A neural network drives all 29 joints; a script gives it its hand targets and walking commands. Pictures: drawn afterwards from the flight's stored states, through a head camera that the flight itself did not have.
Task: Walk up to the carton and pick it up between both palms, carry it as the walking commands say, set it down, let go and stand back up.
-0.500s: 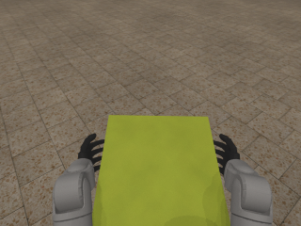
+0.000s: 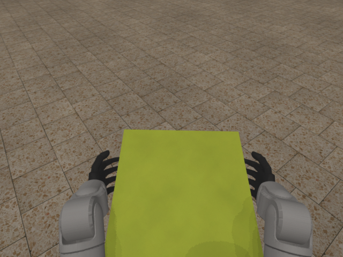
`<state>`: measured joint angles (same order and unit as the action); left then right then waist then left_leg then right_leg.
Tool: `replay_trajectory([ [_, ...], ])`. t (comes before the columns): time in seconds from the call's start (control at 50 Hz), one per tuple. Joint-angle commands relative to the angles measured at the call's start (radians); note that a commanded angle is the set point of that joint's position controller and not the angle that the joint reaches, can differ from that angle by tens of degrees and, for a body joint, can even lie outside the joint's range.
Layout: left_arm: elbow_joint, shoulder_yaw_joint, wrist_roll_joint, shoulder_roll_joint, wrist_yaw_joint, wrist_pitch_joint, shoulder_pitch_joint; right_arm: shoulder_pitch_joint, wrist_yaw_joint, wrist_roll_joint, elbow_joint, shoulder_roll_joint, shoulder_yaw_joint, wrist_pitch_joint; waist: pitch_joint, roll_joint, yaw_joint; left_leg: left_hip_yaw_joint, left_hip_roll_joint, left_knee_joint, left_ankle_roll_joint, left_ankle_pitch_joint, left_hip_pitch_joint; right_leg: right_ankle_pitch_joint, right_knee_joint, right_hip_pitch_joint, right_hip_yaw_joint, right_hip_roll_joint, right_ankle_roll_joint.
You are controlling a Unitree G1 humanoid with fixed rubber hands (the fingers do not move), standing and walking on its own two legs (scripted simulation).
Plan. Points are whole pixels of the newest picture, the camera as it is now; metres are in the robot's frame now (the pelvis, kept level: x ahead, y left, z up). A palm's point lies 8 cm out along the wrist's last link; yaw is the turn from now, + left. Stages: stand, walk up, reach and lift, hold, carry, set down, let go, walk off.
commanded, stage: carry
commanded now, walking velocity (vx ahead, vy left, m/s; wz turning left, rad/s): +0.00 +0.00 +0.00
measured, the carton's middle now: (179, 203) +0.26 +0.00 +0.01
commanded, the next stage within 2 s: none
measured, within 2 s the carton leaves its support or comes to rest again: neither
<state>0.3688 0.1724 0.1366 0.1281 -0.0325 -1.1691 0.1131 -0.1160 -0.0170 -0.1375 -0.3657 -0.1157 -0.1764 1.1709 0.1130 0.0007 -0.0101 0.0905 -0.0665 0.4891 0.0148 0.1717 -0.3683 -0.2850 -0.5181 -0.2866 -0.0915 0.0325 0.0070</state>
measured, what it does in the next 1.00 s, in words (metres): walks ahead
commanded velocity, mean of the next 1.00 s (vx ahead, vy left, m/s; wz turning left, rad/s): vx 0.23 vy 0.09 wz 0.00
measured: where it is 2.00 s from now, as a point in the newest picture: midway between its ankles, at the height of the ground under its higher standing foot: (141, 197)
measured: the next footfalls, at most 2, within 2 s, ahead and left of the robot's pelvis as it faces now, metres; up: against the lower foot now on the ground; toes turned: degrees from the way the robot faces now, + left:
right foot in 1.08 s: +0.24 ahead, -0.06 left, +0.00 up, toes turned -10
left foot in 1.46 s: +0.53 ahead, +0.25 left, +0.00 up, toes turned +11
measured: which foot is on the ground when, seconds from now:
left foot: down 0.00-1.00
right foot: down 0.00-0.88, up 0.90-1.00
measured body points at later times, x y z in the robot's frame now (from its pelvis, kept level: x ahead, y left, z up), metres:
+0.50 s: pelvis +0.02 -0.01 +0.00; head +0.00 -0.01 +0.45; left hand +0.29 +0.16 +0.08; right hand +0.28 -0.19 +0.08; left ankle +0.05 +0.13 -0.74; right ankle -0.01 -0.11 -0.74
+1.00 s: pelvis +0.13 +0.04 +0.00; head +0.12 +0.03 +0.45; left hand +0.40 +0.22 +0.08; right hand +0.40 -0.13 +0.08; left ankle +0.05 +0.12 -0.74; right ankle +0.07 -0.07 -0.70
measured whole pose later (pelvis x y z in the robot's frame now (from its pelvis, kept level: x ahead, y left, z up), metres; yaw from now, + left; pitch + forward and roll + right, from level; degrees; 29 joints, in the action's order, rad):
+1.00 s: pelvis +0.13 +0.04 +0.00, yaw -1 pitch +5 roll +1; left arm 0.40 0.19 0.11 0.10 -0.03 -1.19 0.09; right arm -0.11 -0.04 -0.14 -0.38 -0.13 -0.14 1.18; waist 0.13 0.00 0.00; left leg 0.20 0.01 0.35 -0.05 0.30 -0.14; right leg -0.48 -0.81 -0.38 -0.13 0.09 -0.01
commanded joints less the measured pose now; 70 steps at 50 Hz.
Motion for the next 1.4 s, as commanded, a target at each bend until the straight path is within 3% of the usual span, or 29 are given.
replay_trajectory([
  [0.0,0.031,-0.741,-0.398,0.773,0.227,-0.024,0.435,-0.439,0.221,0.398,-0.042,-0.748,0.735,0.02,0.175,0.003,-0.001,-0.082,-0.085,-0.051,-0.027,-0.103,0.137,0.141,0.095,0.016,0.082,0.099,0.028],
  [0.54,0.044,-0.732,-0.395,0.762,0.222,-0.032,0.428,-0.431,0.214,0.398,-0.06,-0.738,0.734,0.03,0.172,-0.006,-0.001,-0.061,-0.081,-0.012,-0.013,-0.135,0.154,0.28,0.076,0.053,0.072,0.096,0.029],
  [0.58,0.045,-0.732,-0.389,0.757,0.224,-0.029,0.425,-0.439,0.218,0.405,-0.06,-0.753,0.752,0.028,0.16,-0.012,0.013,-0.039,-0.065,-0.029,0.001,0.008,0.138,0.105,0.146,0.062,0.103,0.132,0.025],
  [0.62,0.041,-0.732,-0.384,0.753,0.228,-0.027,0.435,-0.466,0.223,0.411,-0.06,-0.764,0.767,0.029,0.101,-0.092,0.027,0.021,0.002,0.046,0.006,0.158,0.036,-0.195,0.265,0.092,0.217,0.196,0.07],
  [0.64,0.043,-0.736,-0.387,0.753,0.229,-0.028,0.439,-0.474,0.225,0.416,-0.061,-0.765,0.773,0.032,0.057,-0.124,0.029,0.041,0.021,0.075,0.01,0.193,-0.035,-0.281,0.314,0.114,0.276,0.24,0.098],
  [0.68,0.046,-0.74,-0.4,0.758,0.23,-0.03,0.449,-0.496,0.229,0.43,-0.066,-0.768,0.782,0.036,0.003,-0.154,0.031,0.035,0.009,0.072,0.007,0.193,-0.115,-0.282,0.352,0.147,0.322,0.301,0.137],
  [0.74,0.045,-0.743,-0.405,0.76,0.229,-0.035,0.432,-0.483,0.227,0.434,-0.053,-0.775,0.775,0.041,0.043,-0.14,0.027,0.049,0.011,-0.059,-0.006,0.153,-0.037,-0.187,0.301,0.186,0.247,0.29,0.117],
  [0.8,0.052,-0.762,-0.409,0.755,0.231,-0.04,0.43,-0.455,0.222,0.417,-0.029,-0.776,0.758,0.038,0.11,-0.088,0.017,0.053,0.009,-0.116,-0.036,0.124,0.198,-0.057,0.186,0.11,0.104,0.205,0.047],
  [0.82,0.056,-0.769,-0.412,0.753,0.234,-0.042,0.432,-0.445,0.22,0.411,-0.024,-0.772,0.751,0.036,0.122,-0.034,0.01,0.008,-0.014,-0.14,-0.06,0.109,0.3,0.047,0.08,0.041,0.032,0.154,0.017],
  [0.84,0.071,-0.778,-0.419,0.753,0.238,-0.045,0.459,-0.426,0.215,0.399,-0.004,-0.762,0.735,0.031,0.139,0.082,-0.003,-0.105,-0.083,-0.161,-0.11,0.034,0.406,0.081,-0.086,-0.058,-0.047,0.095,-0.019],
  [0.86,0.074,-0.776,-0.422,0.746,0.244,-0.048,0.477,-0.403,0.21,0.391,0.011,-0.758,0.727,0.031,0.147,0.192,-0.009,-0.223,-0.159,-0.205,-0.175,-0.027,0.496,-0.039,-0.253,-0.189,-0.099,0.058,-0.038],
  [0.88,0.069,-0.773,-0.431,0.742,0.252,-0.05,0.491,-0.392,0.203,0.386,0.016,-0.755,0.72,0.03,0.111,0.231,-0.018,-0.343,-0.231,-0.259,-0.239,-0.039,0.549,-0.215,-0.397,-0.355,-0.086,0.022,-0.036],
  [0.9,0.056,-0.769,-0.439,0.754,0.26,-0.048,0.478,-0.402,0.198,0.386,-0.008,-0.755,0.73,0.028,0.091,0.16,-0.015,-0.364,-0.267,-0.286,-0.271,-0.044,0.552,-0.26,-0.445,-0.422,-0.033,0.043,-0.025],
  [0.94,0.06,-0.759,-0.451,0.78,0.265,-0.039,0.453,-0.431,0.192,0.397,-0.062,-0.774,0.752,0.023,0.078,0.063,-0.013,-0.261,-0.247,-0.286,-0.251,-0.072,0.544,-0.239,-0.335,-0.435,-0.009,0.088,-0.018],
  [1.0,0.087,-0.762,-0.441,0.772,0.248,-0.029,0.439,-0.448,0.2,0.42,-0.106,-0.781,0.779,0.02,0.101,0.102,-0.011,-0.108,-0.178,-0.258,-0.198,-0.145,0.471,-0.145,-0.104,-0.273,-0.082,0.037,-0.006],
  [1.04,0.084,-0.756,-0.417,0.766,0.237,-0.027,0.415,-0.429,0.209,0.422,-0.107,-0.766,0.789,0.023,0.14,0.101,-0.002,-0.005,-0.124,-0.188,-0.151,-0.131,0.349,0.006,0.054,-0.025,-0.132,-0.005,0.012],
  [1.06,0.079,-0.752,-0.404,0.768,0.232,-0.025,0.393,-0.431,0.213,0.427,-0.112,-0.76,0.796,0.023,0.19,0.057,0.019,0.066,-0.084,-0.068,-0.106,-0.153,0.212,0.124,0.118,0.217,-0.136,0.006,0.025],
  [1.08,0.07,-0.743,-0.391,0.761,0.225,-0.023,0.354,-0.457,0.219,0.433,-0.129,-0.751,0.807,0.026,0.234,-0.022,0.047,0.126,-0.033,0.122,-0.059,-0.2,0.026,0.065,0.139,0.442,-0.004,0.101,0.062],
  [1.1,0.041,-0.724,-0.35,0.743,0.22,-0.02,0.331,-0.489,0.227,0.449,-0.147,-0.744,0.832,0.038,0.247,-0.235,0.062,0.107,0.052,0.406,-0.018,-0.016,-0.175,-0.114,0.256,0.52,0.46,0.367,0.204],
  [1.12,0.059,-0.731,-0.367,0.76,0.217,-0.021,0.375,-0.49,0.234,0.454,-0.137,-0.745,0.833,0.044,0.189,-0.248,0.05,-0.006,0.091,0.564,-0.018,0.278,-0.331,0.01,0.325,0.524,0.62,0.477,0.287],
  [1.14,0.085,-0.741,-0.38,0.774,0.215,-0.02,0.396,-0.48,0.235,0.459,-0.126,-0.761,0.828,0.04,0.164,-0.147,0.043,-0.105,0.011,0.666,-0.029,0.272,-0.396,0.074,0.307,0.522,0.56,0.487,0.28],
  [1.16,0.095,-0.753,-0.388,0.78,0.217,-0.021,0.403,-0.485,0.237,0.464,-0.117,-0.768,0.816,0.033,0.154,-0.074,0.043,-0.125,-0.018,0.659,-0.022,0.23,-0.405,0.162,0.295,0.512,0.461,0.463,0.237],
  [1.18,0.101,-0.767,-0.405,0.79,0.222,-0.022,0.407,-0.472,0.235,0.459,-0.108,-0.783,0.8,0.027,0.125,-0.051,0.041,-0.123,-0.044,0.6,-0.01,0.202,-0.427,0.22,0.303,0.504,0.364,0.444,0.193],
  [1.2,0.106,-0.774,-0.424,0.803,0.227,-0.021,0.414,-0.463,0.232,0.451,-0.106,-0.796,0.791,0.02,0.097,-0.057,0.036,-0.116,-0.056,0.497,0.005,0.17,-0.406,0.262,0.314,0.472,0.269,0.403,0.144],
  [1.24,0.115,-0.785,-0.447,0.802,0.238,-0.017,0.402,-0.435,0.216,0.425,-0.113,-0.804,0.781,0.014,0.077,-0.109,0.033,-0.051,-0.021,0.336,0.025,0.101,-0.31,0.392,0.308,0.416,0.129,0.34,0.099],
  [1.32,0.128,-0.782,-0.458,0.755,0.248,-0.02,0.363,-0.366,0.184,0.384,-0.143,-0.783,0.789,0.013,0.05,-0.192,0.032,0.096,0.048,0.092,0.015,-0.015,-0.119,0.604,0.283,0.341,-0.064,0.254,0.039],
  [1.38,0.153,-0.78,-0.448,0.723,0.249,-0.024,0.343,-0.387,0.181,0.385,-0.178,-0.769,0.808,0.017,0.096,-0.27,0.023,0.151,0.092,-0.015,-0.009,-0.113,0.07,0.841,0.203,0.336,-0.122,0.254,-0.006],
])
